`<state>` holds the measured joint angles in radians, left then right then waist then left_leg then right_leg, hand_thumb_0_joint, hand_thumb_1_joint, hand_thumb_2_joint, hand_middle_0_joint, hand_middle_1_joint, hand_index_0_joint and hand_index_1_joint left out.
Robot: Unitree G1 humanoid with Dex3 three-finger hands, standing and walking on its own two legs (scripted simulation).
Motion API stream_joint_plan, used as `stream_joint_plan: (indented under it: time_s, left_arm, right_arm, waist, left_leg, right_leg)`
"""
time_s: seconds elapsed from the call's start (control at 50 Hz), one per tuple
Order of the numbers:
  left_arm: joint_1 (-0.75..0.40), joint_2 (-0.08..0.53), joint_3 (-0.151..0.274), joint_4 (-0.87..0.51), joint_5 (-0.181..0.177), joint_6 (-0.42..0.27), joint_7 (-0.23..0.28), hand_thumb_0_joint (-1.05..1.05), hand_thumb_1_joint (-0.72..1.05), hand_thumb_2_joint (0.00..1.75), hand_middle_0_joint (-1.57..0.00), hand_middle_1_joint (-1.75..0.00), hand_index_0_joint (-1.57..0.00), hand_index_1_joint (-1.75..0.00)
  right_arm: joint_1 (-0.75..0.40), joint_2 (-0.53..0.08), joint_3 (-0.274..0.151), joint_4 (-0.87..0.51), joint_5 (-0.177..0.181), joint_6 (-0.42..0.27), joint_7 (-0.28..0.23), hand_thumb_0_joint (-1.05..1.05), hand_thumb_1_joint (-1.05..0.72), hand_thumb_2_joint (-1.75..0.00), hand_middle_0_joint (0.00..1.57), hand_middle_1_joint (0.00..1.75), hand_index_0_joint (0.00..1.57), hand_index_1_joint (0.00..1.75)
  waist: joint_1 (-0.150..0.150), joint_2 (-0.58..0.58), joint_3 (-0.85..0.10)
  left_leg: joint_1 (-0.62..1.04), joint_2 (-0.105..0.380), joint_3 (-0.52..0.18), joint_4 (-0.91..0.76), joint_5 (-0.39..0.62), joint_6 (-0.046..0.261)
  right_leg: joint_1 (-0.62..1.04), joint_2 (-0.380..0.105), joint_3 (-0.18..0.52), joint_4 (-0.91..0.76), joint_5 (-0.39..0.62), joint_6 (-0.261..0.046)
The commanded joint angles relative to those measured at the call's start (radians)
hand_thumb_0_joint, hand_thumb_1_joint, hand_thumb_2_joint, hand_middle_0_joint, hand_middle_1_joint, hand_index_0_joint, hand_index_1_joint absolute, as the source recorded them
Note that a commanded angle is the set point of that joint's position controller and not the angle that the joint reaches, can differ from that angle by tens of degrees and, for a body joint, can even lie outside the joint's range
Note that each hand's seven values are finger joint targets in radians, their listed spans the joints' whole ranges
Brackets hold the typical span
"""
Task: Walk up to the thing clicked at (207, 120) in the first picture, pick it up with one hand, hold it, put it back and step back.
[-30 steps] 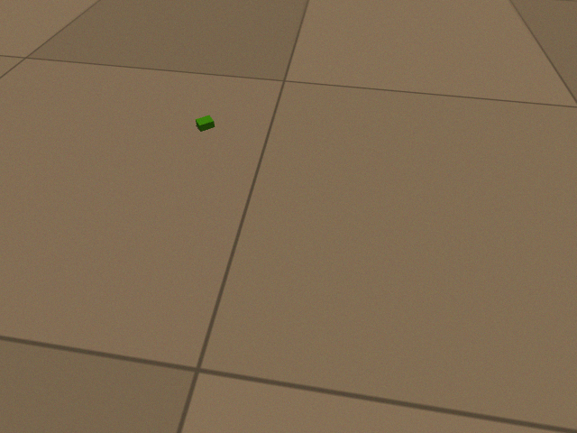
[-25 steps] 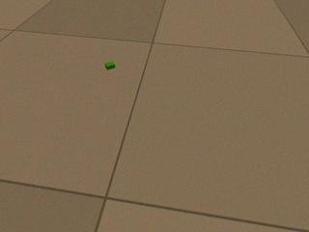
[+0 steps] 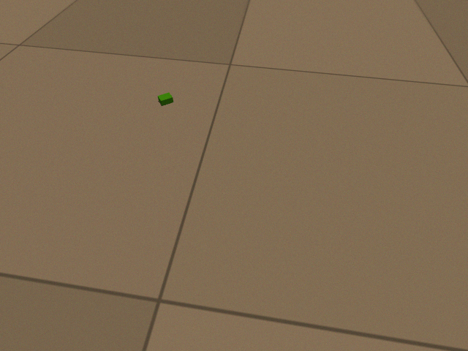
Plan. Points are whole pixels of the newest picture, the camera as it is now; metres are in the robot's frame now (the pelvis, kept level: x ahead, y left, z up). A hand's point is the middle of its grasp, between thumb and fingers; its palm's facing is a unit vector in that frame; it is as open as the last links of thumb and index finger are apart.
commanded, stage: stand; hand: left
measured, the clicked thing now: (165, 99) +1.76 +0.48 -0.76
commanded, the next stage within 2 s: walk up in 0.52 s
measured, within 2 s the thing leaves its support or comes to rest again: neither
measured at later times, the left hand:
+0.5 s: hand out of the picture +0.07 +0.25 -0.16, palm faces -0.04 -0.94 -0.34, open 7.4 cm
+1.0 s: hand (39, 347) +0.15 +0.38 -0.17, palm faces +0.16 -0.93 -0.32, open 7.4 cm
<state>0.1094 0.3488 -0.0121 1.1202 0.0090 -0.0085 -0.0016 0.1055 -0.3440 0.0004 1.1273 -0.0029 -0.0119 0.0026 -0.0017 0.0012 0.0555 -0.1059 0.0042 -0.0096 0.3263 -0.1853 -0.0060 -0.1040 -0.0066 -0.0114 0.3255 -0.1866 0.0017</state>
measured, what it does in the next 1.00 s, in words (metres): walks ahead: left foot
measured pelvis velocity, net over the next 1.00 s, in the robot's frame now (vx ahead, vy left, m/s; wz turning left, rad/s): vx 0.13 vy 0.09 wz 0.21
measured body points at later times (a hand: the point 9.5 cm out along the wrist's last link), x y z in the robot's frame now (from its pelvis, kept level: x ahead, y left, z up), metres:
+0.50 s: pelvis +0.00 +0.00 +0.00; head +0.02 +0.00 +0.45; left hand +0.08 +0.30 -0.13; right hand +0.08 -0.30 -0.13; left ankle +0.00 +0.12 -0.75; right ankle +0.00 -0.12 -0.75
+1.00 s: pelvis +0.13 +0.09 -0.02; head +0.12 +0.12 +0.43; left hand +0.15 +0.43 -0.15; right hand +0.25 -0.24 -0.10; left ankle +0.12 +0.20 -0.75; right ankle +0.15 -0.05 -0.69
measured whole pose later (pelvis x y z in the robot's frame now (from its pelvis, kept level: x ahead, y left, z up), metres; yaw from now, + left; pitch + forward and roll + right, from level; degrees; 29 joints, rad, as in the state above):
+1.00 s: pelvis +0.13 +0.09 -0.02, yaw +12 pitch -3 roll +1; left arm 0.19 0.49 0.07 0.97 0.03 -0.01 -0.10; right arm 0.31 -0.42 -0.08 0.93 0.00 -0.09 0.05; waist 0.00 -0.12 0.03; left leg -0.24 0.01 0.09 0.57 -0.29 0.03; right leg -0.44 -0.10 -0.01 1.08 -0.36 -0.03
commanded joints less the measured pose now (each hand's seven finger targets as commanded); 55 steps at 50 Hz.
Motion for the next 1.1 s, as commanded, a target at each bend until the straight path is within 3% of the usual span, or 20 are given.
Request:
stream_joint_plan:
  time_s: [0.0,0.48,0.5,0.52,0.54,0.56,0.58,0.62,0.66,0.72,0.76,0.8,0.82,0.84,0.86,0.88,0.9,0.94,1.0,1.08]
  left_arm:
    - [-0.031,0.207,0.045,-0.061,0.0,-0.024,0.012,0.0,0.9,0.9,-0.2,-0.3,-0.2,-0.3]
    - [-0.025,0.206,0.045,-0.059,-0.001,-0.023,0.011,0.0,0.9,0.9,-0.2,-0.3,-0.2,-0.3]
    - [0.013,0.353,0.136,-0.128,0.018,-0.044,-0.027,0.0,0.9,0.9,-0.2,-0.3,-0.2,-0.3]
    - [0.04,0.338,0.146,-0.126,0.034,-0.047,-0.038,0.0,0.9,0.9,-0.2,-0.3,-0.2,-0.3]
    - [0.128,0.358,0.163,-0.126,0.039,-0.05,-0.042,0.0,0.9,0.9,-0.2,-0.3,-0.2,-0.3]
    - [0.147,0.384,0.175,-0.134,0.039,-0.054,-0.042,0.0,0.9,0.9,-0.2,-0.3,-0.2,-0.3]
    - [0.093,0.372,0.173,-0.178,0.041,-0.062,-0.045,0.0,0.9,0.9,-0.2,-0.3,-0.2,-0.3]
    - [0.03,0.326,0.166,-0.213,0.036,-0.068,-0.048,0.0,0.9,0.9,-0.2,-0.3,-0.2,-0.3]
    - [-0.022,0.356,0.172,-0.247,0.046,-0.071,-0.057,0.0,0.9,0.9,-0.2,-0.3,-0.2,-0.3]
    - [-0.071,0.366,0.174,-0.281,0.046,-0.066,-0.074,0.0,0.9,0.9,-0.2,-0.3,-0.2,-0.3]
    - [-0.104,0.358,0.175,-0.285,0.046,-0.058,-0.081,0.0,0.9,0.9,-0.2,-0.3,-0.2,-0.3]
    - [-0.045,0.286,0.153,-0.278,0.051,-0.043,-0.082,0.0,0.9,0.9,-0.2,-0.3,-0.2,-0.3]
    - [-0.005,0.213,0.127,-0.292,0.043,-0.038,-0.089,0.0,0.9,0.9,-0.2,-0.3,-0.2,-0.3]
    - [-0.03,0.194,0.11,-0.336,0.027,-0.042,-0.087,0.0,0.9,0.9,-0.2,-0.3,-0.2,-0.3]
    - [-0.071,0.298,0.119,-0.345,0.036,-0.047,-0.084,0.0,0.9,0.9,-0.2,-0.3,-0.2,-0.3]
    - [-0.056,0.338,0.125,-0.317,0.023,-0.048,-0.08,0.0,0.9,0.9,-0.2,-0.3,-0.2,-0.3]
    - [-0.018,0.336,0.129,-0.278,0.008,-0.046,-0.083,0.0,0.9,0.9,-0.2,-0.3,-0.2,-0.3]
    - [0.051,0.336,0.136,-0.238,0.011,-0.036,-0.094,0.0,0.9,0.9,-0.2,-0.3,-0.2,-0.3]
    - [0.065,0.326,0.143,-0.245,0.022,-0.02,-0.117,0.0,0.9,0.9,-0.2,-0.3,-0.2,-0.3]
    - [-0.067,0.294,0.141,-0.308,0.025,-0.023,-0.129,0.0,0.9,0.9,-0.2,-0.3,-0.2,-0.3]
  right_arm:
    - [-0.037,-0.21,-0.035,-0.058,-0.002,-0.02,-0.014,0.0,-0.9,-0.9,0.2,0.3,0.2,0.3]
    - [-0.027,-0.219,-0.035,-0.058,-0.003,-0.022,-0.013,0.0,-0.9,-0.9,0.2,0.3,0.2,0.3]
    - [0.015,-0.32,-0.113,-0.133,-0.011,-0.038,0.018,0.0,-0.9,-0.9,0.2,0.3,0.2,0.3]
    - [-0.047,-0.308,-0.112,-0.156,-0.021,-0.037,0.032,0.0,-0.9,-0.9,0.2,0.3,0.2,0.3]
    - [-0.144,-0.271,-0.103,-0.211,-0.026,-0.039,0.039,0.0,-0.9,-0.9,0.2,0.3,0.2,0.3]
    - [-0.201,-0.23,-0.101,-0.255,-0.039,-0.04,0.042,0.0,-0.9,-0.9,0.2,0.3,0.2,0.3]
    - [-0.167,-0.254,-0.11,-0.258,-0.041,-0.045,0.046,0.0,-0.9,-0.9,0.2,0.3,0.2,0.3]
    - [-0.073,-0.28,-0.13,-0.238,-0.033,-0.051,0.066,0.0,-0.9,-0.9,0.2,0.3,0.2,0.3]
    - [-0.007,-0.283,-0.145,-0.238,-0.026,-0.049,0.087,0.0,-0.9,-0.9,0.2,0.3,0.2,0.3]
    - [0.053,-0.265,-0.154,-0.238,-0.027,-0.046,0.103,0.0,-0.9,-0.9,0.2,0.3,0.2,0.3]
    - [0.183,-0.259,-0.168,-0.204,-0.021,-0.05,0.098,0.0,-0.9,-0.9,0.2,0.3,0.2,0.3]
    - [0.354,-0.31,-0.191,-0.149,-0.03,-0.06,0.071,0.0,-0.9,-0.9,0.2,0.3,0.2,0.3]
    - [0.45,-0.398,-0.211,-0.142,-0.036,-0.065,0.05,0.0,-0.9,-0.9,0.2,0.3,0.2,0.3]
    - [0.442,-0.504,-0.213,-0.192,-0.03,-0.076,0.039,0.0,-0.9,-0.9,0.2,0.3,0.2,0.3]
    - [0.316,-0.522,-0.217,-0.239,0.011,-0.077,0.039,0.0,-0.9,-0.9,0.2,0.3,0.2,0.3]
    - [0.232,-0.48,-0.194,-0.26,0.01,-0.088,0.035,0.0,-0.9,-0.9,0.2,0.3,0.2,0.3]
    - [0.201,-0.434,-0.172,-0.272,0.002,-0.098,0.03,0.0,-0.9,-0.9,0.2,0.3,0.2,0.3]
    - [0.184,-0.386,-0.148,-0.277,0.008,-0.109,0.024,0.0,-0.9,-0.9,0.2,0.3,0.2,0.3]
    - [0.188,-0.374,-0.144,-0.297,0.004,-0.123,0.026,0.0,-0.9,-0.9,0.2,0.3,0.2,0.3]
    - [0.265,-0.381,-0.152,-0.287,0.005,-0.134,0.021,0.0,-0.9,-0.9,0.2,0.3,0.2,0.3]
  waist:
    - [0.003,-0.002,-0.08]
    - [0.005,0.01,-0.081]
    - [0.042,-0.034,-0.165]
    - [0.079,-0.019,-0.079]
    - [0.146,-0.107,-0.022]
    - [0.179,-0.264,0.027]
    - [0.151,-0.177,0.043]
    - [0.087,-0.068,0.007]
    - [0.049,-0.154,0.011]
    - [0.009,-0.169,0.016]
    - [-0.048,-0.122,-0.012]
    - [-0.109,0.096,-0.094]
    - [-0.159,0.332,-0.092]
    - [-0.146,0.4,-0.08]
    - [-0.099,0.21,-0.016]
    - [-0.044,0.068,0.026]
    - [-0.014,0.035,0.032]
    - [0.015,0.094,0.046]
    - [0.022,0.115,0.042]
    - [-0.03,0.088,0.061]
  left_leg:
    - [0.014,0.122,-0.091,-0.043,0.173,0.028]
    - [0.015,0.124,-0.09,-0.051,0.163,0.027]
    - [-0.139,0.075,-0.159,0.04,-0.364,0.099]
    - [-0.376,0.055,-0.122,0.08,-0.42,0.074]
    - [-0.575,0.0,-0.015,0.236,-0.34,0.044]
    - [-0.704,0.013,0.04,0.486,-0.266,0.048]
    - [-0.726,0.084,0.006,0.556,-0.244,0.029]
    - [-0.626,0.117,-0.036,0.552,-0.199,0.023]
    - [-0.512,0.146,-0.031,0.463,-0.204,0.009]
    - [-0.253,0.106,0.068,0.35,-0.088,0.005]
    - [-0.018,0.065,0.142,0.29,0.024,0.005]
    - [0.227,-0.011,0.181,0.281,-0.114,0.03]
    - [0.334,0.1,-0.084,0.106,-0.421,0.095]
    - [0.267,0.382,-0.74,-0.193,-0.74,0.213]
    - [0.102,0.495,-0.916,-0.303,-0.79,0.313]
    - [0.065,0.461,-0.729,-0.224,-0.662,0.289]
    - [0.023,0.38,-0.546,-0.156,-0.549,0.254]
    - [-0.118,0.278,-0.325,-0.161,-0.438,0.196]
    - [-0.143,0.25,-0.232,-0.189,-0.39,0.198]
    - [-0.038,0.244,-0.187,-0.174,-0.263,0.205]
  right_leg:
    - [0.009,-0.121,0.089,-0.044,0.15,-0.03]
    - [0.017,-0.124,0.093,-0.046,0.147,-0.029]
    - [0.134,-0.08,0.022,0.058,-0.385,-0.048]
    - [0.203,-0.12,0.07,0.036,-0.507,-0.077]
    - [0.276,-0.232,0.209,-0.092,-0.621,-0.136]
    - [0.251,-0.425,0.393,-0.233,-0.669,-0.217]
    - [0.222,-0.5,0.43,-0.255,-0.596,-0.269]
    - [0.174,-0.387,0.268,-0.216,-0.508,-0.23]
    - [0.092,-0.355,0.149,-0.218,-0.485,-0.21]
    - [-0.134,-0.278,-0.026,-0.168,-0.452,-0.165]
    - [-0.269,-0.251,-0.089,-0.046,-0.5,-0.152]
    - [-0.381,-0.155,-0.169,0.324,-0.428,-0.139]
    - [-0.566,-0.062,-0.198,0.696,-0.411,-0.104]
    - [-0.748,0.029,-0.076,0.904,-0.432,-0.061]
    - [-0.698,-0.071,0.091,0.925,-0.349,-0.061]
    - [-0.691,-0.13,0.121,0.911,-0.254,-0.044]
    - [-0.642,-0.156,0.123,0.86,-0.197,-0.034]
    - [-0.513,-0.173,0.091,0.733,-0.122,-0.018]
    - [-0.474,-0.156,0.044,0.632,-0.056,0.013]
    - [-0.542,-0.156,0.033,0.471,0.036,0.015]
